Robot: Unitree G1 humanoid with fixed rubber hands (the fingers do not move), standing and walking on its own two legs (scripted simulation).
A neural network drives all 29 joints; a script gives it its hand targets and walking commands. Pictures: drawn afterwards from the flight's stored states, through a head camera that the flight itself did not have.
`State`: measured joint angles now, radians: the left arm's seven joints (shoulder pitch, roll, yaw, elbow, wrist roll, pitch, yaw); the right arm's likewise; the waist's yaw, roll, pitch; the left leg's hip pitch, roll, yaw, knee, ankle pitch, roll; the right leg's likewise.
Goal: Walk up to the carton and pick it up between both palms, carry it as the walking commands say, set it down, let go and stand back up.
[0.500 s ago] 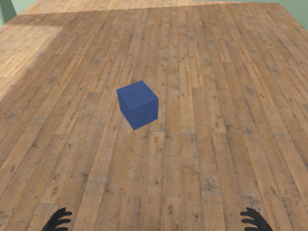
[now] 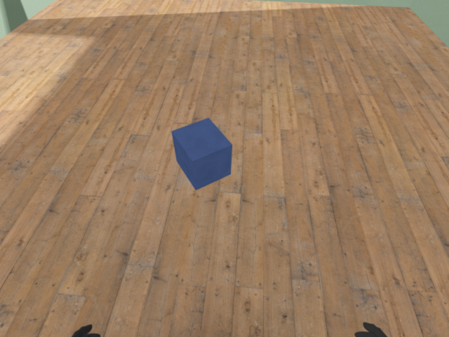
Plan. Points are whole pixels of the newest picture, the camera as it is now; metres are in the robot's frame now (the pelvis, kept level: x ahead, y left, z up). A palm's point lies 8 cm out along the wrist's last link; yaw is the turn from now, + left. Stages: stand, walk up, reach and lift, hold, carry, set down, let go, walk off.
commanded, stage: stand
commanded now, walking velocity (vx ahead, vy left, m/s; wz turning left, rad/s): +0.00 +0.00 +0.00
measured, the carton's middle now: (202, 153) +1.12 +0.10 -0.64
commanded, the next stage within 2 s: walk up in 1.66 s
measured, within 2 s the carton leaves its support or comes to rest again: neither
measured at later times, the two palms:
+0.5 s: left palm out of the picture +0.07 +0.30 -0.10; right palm out of the picture +0.08 -0.29 -0.10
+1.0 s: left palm out of the picture +0.08 +0.29 -0.10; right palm out of the picture +0.09 -0.30 -0.10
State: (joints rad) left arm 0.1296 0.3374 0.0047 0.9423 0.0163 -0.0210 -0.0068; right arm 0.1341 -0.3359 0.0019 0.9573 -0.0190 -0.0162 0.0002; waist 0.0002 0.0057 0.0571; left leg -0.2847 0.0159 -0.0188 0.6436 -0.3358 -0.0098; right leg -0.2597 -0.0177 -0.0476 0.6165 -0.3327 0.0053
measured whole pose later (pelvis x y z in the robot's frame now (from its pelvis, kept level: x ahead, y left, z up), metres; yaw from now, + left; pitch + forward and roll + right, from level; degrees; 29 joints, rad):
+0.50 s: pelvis +0.00 +0.00 +0.02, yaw +0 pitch -2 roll +0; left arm 0.13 0.35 0.00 1.09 0.01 -0.02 -0.01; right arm 0.11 -0.34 0.00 1.09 -0.01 -0.02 0.00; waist 0.00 0.01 0.05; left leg -0.17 0.01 -0.02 0.42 -0.21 -0.01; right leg -0.15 -0.02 -0.06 0.39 -0.21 0.01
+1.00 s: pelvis +0.00 +0.00 +0.02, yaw +1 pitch -2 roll +0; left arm 0.11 0.35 0.00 1.10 0.01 -0.02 -0.01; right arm 0.10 -0.35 0.00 1.11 -0.01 -0.01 0.00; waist 0.00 0.01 0.04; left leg -0.15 0.02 -0.03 0.38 -0.20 -0.02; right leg -0.12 -0.02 -0.06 0.36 -0.20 0.00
